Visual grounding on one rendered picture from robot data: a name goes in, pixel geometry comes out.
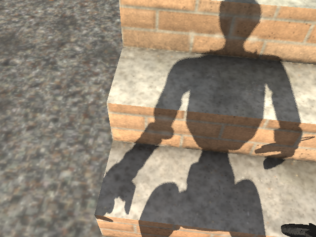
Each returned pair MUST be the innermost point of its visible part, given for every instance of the robot right hand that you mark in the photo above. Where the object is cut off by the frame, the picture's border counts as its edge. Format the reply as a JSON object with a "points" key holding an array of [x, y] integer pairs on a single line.
{"points": [[299, 230]]}

